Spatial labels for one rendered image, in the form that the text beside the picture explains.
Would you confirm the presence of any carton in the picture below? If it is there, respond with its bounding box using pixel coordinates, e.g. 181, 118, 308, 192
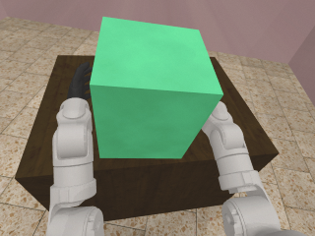
90, 17, 223, 159

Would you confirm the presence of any robot right forearm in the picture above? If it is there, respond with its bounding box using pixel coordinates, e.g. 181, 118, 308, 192
202, 101, 281, 228

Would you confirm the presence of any robot left forearm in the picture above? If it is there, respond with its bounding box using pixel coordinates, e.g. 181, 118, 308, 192
46, 97, 96, 236

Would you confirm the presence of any pedestal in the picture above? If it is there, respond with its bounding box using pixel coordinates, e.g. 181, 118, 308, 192
15, 55, 279, 222

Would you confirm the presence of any robot right upper arm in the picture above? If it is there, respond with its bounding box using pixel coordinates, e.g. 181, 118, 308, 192
221, 195, 308, 236

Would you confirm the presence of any left robot hand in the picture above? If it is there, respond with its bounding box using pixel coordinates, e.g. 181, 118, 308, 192
67, 61, 93, 100

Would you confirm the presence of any robot left upper arm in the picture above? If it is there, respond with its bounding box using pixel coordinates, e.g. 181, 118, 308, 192
47, 206, 104, 236

